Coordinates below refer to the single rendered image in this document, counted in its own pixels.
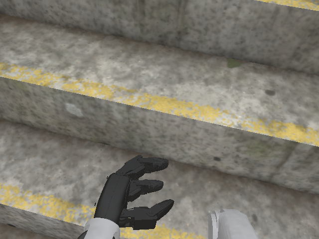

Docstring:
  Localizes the left robot hand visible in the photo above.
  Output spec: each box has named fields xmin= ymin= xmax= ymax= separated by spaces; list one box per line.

xmin=94 ymin=154 xmax=174 ymax=230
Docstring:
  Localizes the robot left forearm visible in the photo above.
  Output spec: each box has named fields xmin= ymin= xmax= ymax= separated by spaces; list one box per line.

xmin=78 ymin=217 xmax=121 ymax=239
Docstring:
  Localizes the right robot thigh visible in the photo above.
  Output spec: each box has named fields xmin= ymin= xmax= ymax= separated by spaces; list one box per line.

xmin=208 ymin=208 xmax=259 ymax=239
